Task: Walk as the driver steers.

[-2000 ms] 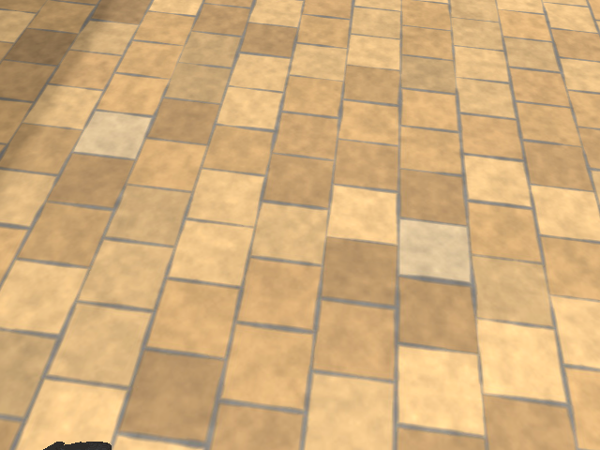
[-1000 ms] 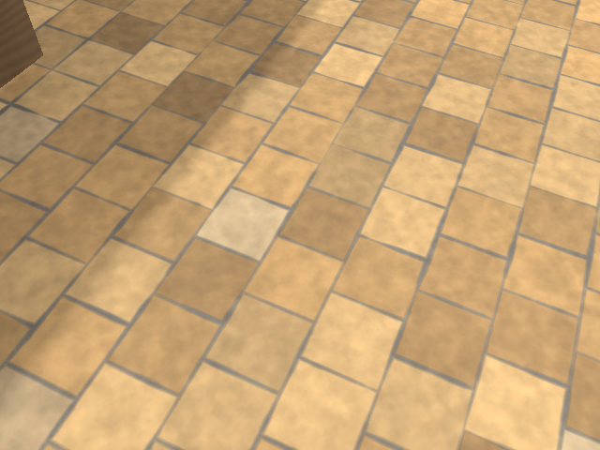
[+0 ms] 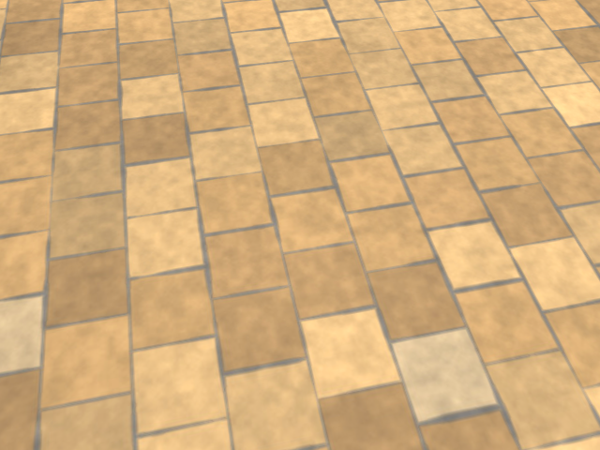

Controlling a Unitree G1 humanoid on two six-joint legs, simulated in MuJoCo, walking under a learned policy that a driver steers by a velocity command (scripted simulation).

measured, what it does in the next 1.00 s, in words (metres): walks ahead: right foot, then left foot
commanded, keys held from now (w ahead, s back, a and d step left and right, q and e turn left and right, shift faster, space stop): e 0.24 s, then w+e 0.08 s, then w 0.06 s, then w+q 0.24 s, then no key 0.38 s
